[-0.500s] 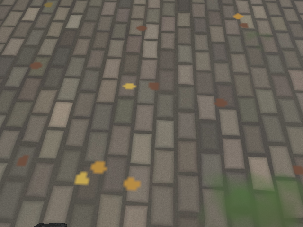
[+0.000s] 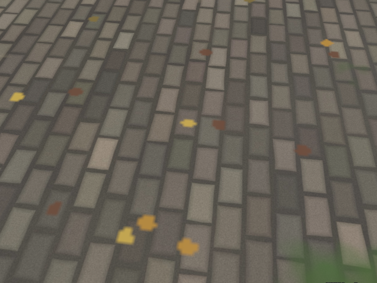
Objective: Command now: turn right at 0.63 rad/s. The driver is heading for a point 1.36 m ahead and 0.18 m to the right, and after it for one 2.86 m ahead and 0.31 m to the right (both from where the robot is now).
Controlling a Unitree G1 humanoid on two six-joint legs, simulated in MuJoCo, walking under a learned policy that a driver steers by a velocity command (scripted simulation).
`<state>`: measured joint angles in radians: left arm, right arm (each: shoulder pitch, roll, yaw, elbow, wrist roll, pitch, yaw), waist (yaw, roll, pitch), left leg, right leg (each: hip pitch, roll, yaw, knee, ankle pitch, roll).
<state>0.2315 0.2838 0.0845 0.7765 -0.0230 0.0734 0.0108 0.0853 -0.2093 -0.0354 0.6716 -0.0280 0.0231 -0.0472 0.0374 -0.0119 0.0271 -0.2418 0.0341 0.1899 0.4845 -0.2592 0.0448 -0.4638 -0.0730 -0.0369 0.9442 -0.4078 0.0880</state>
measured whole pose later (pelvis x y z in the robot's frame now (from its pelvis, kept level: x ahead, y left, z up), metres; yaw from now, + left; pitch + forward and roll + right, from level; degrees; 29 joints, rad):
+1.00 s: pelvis +0.05 +0.00 +0.01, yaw +4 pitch +3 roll -2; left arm 0.06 0.32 0.10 0.67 0.00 0.00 0.02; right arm 0.23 -0.32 -0.09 0.66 0.04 0.02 -0.02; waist -0.01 -0.03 0.06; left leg -0.26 -0.07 -0.11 0.45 -0.23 0.07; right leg -0.54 0.03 0.09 1.06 -0.38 0.07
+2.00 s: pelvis +0.77 -0.20 -0.02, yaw -12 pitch +0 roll +2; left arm 0.32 0.30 0.02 0.84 0.04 -0.09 0.01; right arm 0.25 -0.33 -0.04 0.79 -0.02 -0.05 0.02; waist -0.02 -0.02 0.05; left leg -0.43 -0.16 0.07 0.58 -0.17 0.15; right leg -0.19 0.12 0.04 1.34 -0.31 -0.04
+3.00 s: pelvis +1.70 -0.23 +0.00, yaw +3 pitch +0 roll +2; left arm 0.19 0.31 0.05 0.79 0.02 -0.01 -0.05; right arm 0.44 -0.31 -0.05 0.92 -0.02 -0.11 0.00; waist -0.03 -0.03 0.02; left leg 0.07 -0.04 0.22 0.27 -0.35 0.02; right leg -0.77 -0.12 -0.04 1.10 -0.08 -0.09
